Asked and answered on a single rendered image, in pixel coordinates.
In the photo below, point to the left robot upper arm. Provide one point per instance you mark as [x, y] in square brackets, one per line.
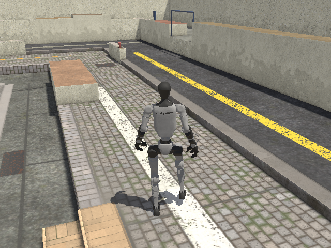
[145, 118]

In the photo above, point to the robot right forearm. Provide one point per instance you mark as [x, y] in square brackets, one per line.
[190, 138]

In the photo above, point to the robot right foot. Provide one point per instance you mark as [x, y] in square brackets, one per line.
[182, 195]

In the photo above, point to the robot left forearm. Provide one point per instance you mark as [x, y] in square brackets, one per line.
[140, 135]

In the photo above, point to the right robot upper arm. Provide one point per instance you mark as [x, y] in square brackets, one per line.
[183, 117]

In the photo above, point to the robot right hand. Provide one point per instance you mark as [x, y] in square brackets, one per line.
[195, 150]

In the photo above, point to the robot left hand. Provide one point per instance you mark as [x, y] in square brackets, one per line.
[142, 143]

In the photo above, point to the left robot thigh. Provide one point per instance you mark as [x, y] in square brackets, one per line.
[153, 161]

